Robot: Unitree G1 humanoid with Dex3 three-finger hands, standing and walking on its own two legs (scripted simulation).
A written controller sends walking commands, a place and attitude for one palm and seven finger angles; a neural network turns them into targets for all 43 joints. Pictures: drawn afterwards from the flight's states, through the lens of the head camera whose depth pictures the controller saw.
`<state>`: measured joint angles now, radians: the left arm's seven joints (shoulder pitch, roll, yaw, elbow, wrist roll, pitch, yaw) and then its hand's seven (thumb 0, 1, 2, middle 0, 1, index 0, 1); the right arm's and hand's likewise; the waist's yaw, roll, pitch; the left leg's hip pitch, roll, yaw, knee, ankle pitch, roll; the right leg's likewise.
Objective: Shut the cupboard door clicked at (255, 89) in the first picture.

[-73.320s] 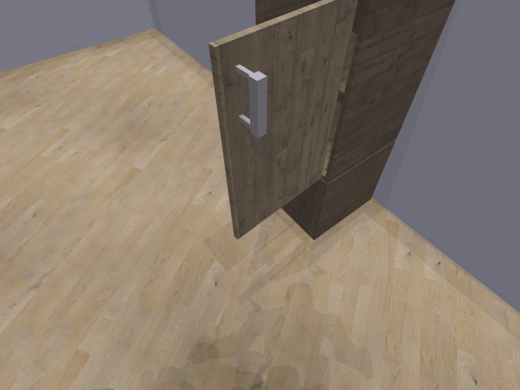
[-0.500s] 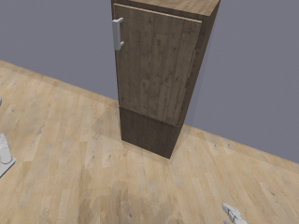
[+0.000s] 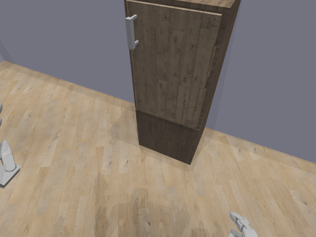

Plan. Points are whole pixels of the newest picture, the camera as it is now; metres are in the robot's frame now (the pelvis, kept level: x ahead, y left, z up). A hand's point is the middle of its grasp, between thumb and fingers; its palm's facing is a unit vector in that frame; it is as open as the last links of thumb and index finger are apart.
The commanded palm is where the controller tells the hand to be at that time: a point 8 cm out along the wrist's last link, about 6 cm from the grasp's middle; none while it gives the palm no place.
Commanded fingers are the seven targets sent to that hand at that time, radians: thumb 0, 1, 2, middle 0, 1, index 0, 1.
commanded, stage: stop stepping back and stand still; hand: left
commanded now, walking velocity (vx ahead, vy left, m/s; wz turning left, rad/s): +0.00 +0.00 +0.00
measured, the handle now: (133, 32) +0.86 +0.14 +0.15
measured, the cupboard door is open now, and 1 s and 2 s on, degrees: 0 0 0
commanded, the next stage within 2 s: let the arm hang, fingers relaxed in 0.26 s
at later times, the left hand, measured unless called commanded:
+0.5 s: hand (48, 208) +0.20 +0.28 -0.01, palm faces +0.11 -0.89 -0.44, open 7.4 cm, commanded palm none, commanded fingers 0.00 0.90 0.90 -0.20 -0.30 -0.20 -0.30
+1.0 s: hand out of the picture -0.13 +0.21 -0.16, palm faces +0.07 -0.98 -0.21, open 7.3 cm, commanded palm none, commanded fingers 0.00 0.90 0.90 -0.20 -0.30 -0.20 -0.30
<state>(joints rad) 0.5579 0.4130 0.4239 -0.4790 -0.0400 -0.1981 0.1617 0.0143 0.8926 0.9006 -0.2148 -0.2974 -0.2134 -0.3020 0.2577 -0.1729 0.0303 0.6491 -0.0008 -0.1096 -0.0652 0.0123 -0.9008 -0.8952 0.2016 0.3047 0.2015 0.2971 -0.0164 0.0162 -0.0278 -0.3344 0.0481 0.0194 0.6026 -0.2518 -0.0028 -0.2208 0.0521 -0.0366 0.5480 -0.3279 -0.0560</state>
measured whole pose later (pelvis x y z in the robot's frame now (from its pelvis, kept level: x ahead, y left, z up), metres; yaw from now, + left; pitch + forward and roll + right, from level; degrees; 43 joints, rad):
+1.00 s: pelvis -0.03 +0.04 +0.01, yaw +2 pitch -1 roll -1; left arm 0.43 0.16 0.01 1.18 0.02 0.02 0.02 0.01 0.92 0.90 -0.20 -0.29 -0.20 -0.30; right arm 0.34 -0.14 0.00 1.11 -0.02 0.04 -0.03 0.01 -0.90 -0.90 0.20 0.30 0.20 0.30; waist 0.00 0.03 0.03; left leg -0.29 -0.02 0.01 0.45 -0.15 0.04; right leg -0.19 -0.01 -0.04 0.44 -0.23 0.00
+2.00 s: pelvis +0.00 +0.03 +0.01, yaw +1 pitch -1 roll +0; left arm 0.30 0.13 0.01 1.15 0.01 -0.01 0.03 0.00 0.91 0.90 -0.20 -0.29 -0.20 -0.30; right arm 0.27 -0.15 0.01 1.13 -0.02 0.01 -0.04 0.01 -0.91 -0.90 0.20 0.30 0.20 0.30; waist -0.01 0.01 0.03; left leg -0.22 -0.02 0.01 0.42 -0.18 0.02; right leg -0.13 0.00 -0.04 0.40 -0.26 -0.01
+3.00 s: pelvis +0.01 +0.02 +0.01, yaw +2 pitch -1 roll +0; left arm 0.32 0.13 0.01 1.16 0.01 -0.01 0.03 0.00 0.91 0.90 -0.20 -0.29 -0.20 -0.30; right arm 0.28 -0.14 0.01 1.14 -0.01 0.01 -0.05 0.00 -0.91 -0.90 0.20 0.30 0.20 0.30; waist -0.01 0.00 0.04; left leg -0.19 -0.01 0.00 0.40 -0.19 0.01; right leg -0.09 0.01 -0.05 0.37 -0.26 -0.02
